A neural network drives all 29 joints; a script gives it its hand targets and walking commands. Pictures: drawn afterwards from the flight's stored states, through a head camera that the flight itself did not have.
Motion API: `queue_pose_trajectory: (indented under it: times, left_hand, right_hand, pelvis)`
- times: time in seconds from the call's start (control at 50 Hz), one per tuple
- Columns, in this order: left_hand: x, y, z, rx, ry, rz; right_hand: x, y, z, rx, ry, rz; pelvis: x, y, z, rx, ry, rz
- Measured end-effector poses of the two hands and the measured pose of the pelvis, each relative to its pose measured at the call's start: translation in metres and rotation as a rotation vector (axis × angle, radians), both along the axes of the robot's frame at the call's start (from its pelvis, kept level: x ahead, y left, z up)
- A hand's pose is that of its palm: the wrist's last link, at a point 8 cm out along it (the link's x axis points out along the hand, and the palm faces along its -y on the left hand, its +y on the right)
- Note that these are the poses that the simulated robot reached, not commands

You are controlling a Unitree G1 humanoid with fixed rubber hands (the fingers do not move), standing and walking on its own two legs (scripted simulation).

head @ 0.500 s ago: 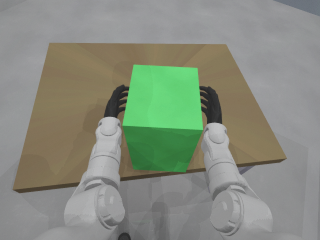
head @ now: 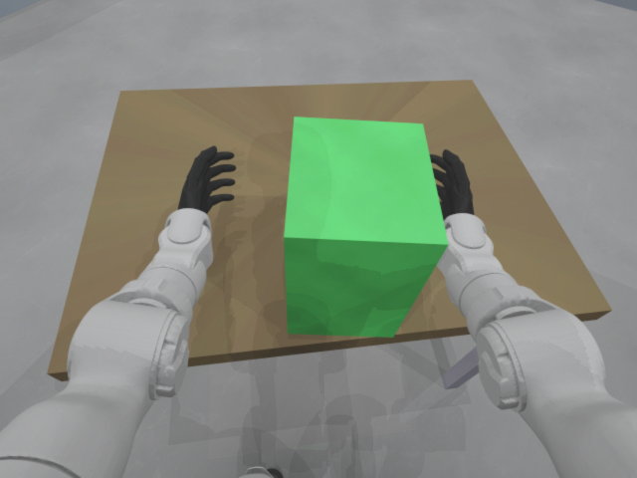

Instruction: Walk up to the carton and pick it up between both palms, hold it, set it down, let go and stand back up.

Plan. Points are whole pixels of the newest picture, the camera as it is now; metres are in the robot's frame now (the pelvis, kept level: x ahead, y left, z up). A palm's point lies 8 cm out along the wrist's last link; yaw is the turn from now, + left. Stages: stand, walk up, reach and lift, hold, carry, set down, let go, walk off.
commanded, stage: set down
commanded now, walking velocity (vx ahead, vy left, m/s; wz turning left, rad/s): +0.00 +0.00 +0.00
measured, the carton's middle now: (348, 238) +0.43 -0.01 +0.02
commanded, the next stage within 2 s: none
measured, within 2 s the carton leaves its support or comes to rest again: neither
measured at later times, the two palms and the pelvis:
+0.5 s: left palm (179, 141) +0.43 +0.19 +0.17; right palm (486, 145) +0.44 -0.14 +0.19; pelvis -0.01 -0.01 +0.02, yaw +1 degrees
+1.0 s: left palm (174, 154) +0.41 +0.19 +0.17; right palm (490, 162) +0.42 -0.14 +0.19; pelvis +0.00 -0.02 +0.03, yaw +2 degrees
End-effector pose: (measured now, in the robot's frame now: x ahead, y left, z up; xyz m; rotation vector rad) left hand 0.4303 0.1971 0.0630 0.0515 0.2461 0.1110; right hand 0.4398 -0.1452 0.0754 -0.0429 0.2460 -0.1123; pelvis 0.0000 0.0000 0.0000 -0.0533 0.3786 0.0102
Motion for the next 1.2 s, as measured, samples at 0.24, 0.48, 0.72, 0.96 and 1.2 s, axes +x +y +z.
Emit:
queue_pose_trajectory:
  times: [0.24, 0.48, 0.72, 0.96, 1.2]
  left_hand:
    - [0.005, -0.007, 0.051, -0.022, -0.064, -0.018]
    - [0.003, -0.003, 0.106, -0.020, -0.041, 0.010]
    - [0.000, -0.007, 0.138, -0.030, -0.029, 0.022]
    - [-0.016, -0.006, 0.120, -0.034, 0.004, 0.018]
    - [-0.047, 0.001, 0.084, -0.044, 0.018, 0.021]
  right_hand:
    - [0.003, -0.009, 0.056, 0.027, -0.037, 0.019]
    - [0.001, 0.003, 0.110, 0.017, -0.001, 0.025]
    - [-0.004, 0.009, 0.139, 0.029, -0.003, 0.004]
    - [-0.018, 0.004, 0.118, 0.039, 0.009, 0.000]
    - [-0.045, 0.004, 0.084, 0.066, -0.026, 0.011]
  pelvis:
    - [-0.009, -0.005, 0.008, 0.004, -0.045, 0.004]
    - [-0.011, -0.014, 0.019, 0.018, -0.149, 0.016]
    - [-0.009, -0.019, 0.026, 0.026, -0.240, 0.020]
    - [-0.004, -0.023, 0.030, 0.037, -0.327, 0.022]
    - [-0.002, -0.025, 0.029, 0.045, -0.365, 0.028]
